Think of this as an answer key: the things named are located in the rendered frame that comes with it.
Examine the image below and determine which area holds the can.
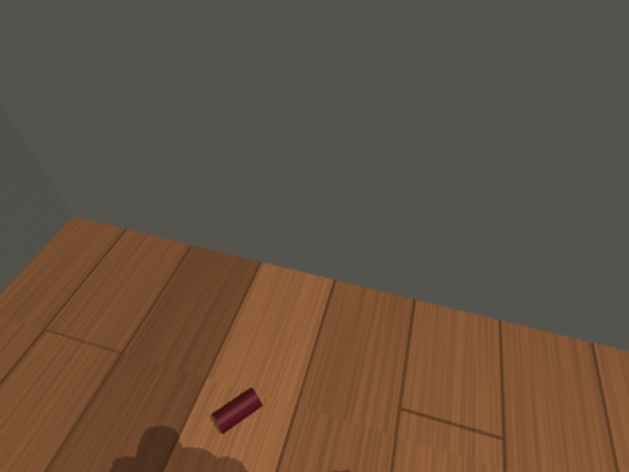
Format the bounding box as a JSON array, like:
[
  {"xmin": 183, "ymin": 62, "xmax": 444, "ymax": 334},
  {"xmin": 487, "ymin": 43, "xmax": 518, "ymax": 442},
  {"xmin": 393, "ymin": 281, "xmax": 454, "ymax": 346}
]
[{"xmin": 212, "ymin": 387, "xmax": 262, "ymax": 434}]

